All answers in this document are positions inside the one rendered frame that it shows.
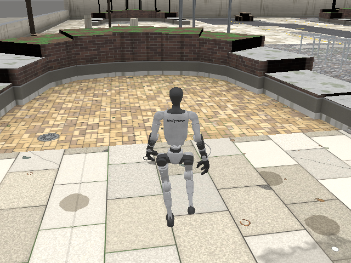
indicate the robot left shin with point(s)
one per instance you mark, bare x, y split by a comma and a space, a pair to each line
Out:
168, 201

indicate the robot right upper arm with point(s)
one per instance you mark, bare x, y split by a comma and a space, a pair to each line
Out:
195, 125

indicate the left robot forearm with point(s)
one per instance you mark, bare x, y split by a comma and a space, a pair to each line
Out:
150, 145

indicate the robot left upper arm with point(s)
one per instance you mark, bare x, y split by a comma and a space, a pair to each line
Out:
156, 124

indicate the right robot hand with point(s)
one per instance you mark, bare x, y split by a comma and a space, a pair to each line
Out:
206, 166

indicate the right robot forearm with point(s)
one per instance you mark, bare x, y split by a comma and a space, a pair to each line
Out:
202, 149

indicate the left robot hand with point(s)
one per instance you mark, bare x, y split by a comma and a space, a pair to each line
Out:
151, 153

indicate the right robot foot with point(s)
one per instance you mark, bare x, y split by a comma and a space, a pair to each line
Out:
191, 210

